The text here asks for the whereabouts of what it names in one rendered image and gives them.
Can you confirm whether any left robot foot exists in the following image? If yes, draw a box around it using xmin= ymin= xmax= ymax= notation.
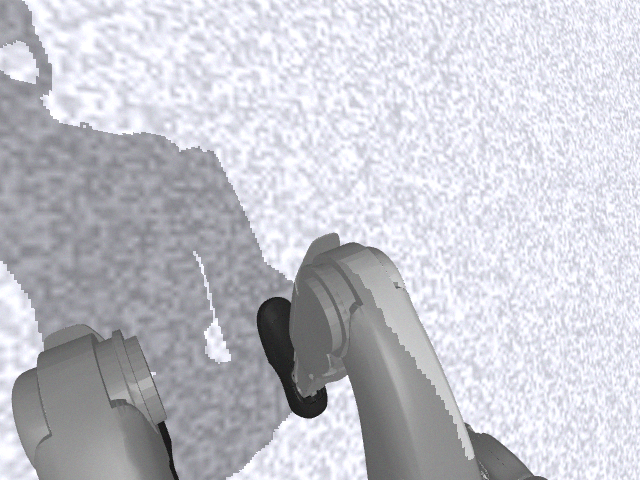
xmin=158 ymin=421 xmax=179 ymax=480

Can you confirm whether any right robot foot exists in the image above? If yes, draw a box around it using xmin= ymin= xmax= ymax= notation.
xmin=257 ymin=297 xmax=327 ymax=419

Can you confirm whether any right robot hand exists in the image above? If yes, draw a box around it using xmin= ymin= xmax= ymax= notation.
xmin=464 ymin=422 xmax=534 ymax=480

